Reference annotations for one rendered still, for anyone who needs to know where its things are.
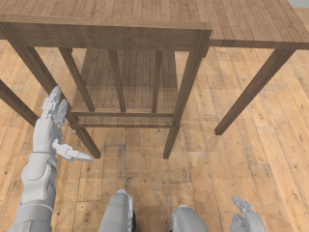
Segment right robot hand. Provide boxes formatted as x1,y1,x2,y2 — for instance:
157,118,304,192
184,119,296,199
229,196,267,232

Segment chair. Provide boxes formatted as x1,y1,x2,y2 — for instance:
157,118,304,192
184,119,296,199
0,14,212,160

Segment left robot hand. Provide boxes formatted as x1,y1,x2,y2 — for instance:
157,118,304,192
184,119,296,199
32,86,94,162

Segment table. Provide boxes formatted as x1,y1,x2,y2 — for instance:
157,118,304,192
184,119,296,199
0,0,309,135

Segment robot left shin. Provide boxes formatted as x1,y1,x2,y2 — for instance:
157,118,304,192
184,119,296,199
110,188,132,232

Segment robot left forearm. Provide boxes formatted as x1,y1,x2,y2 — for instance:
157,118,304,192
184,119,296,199
7,152,57,232

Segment right robot thigh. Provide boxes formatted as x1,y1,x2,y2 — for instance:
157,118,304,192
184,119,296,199
172,207,210,232

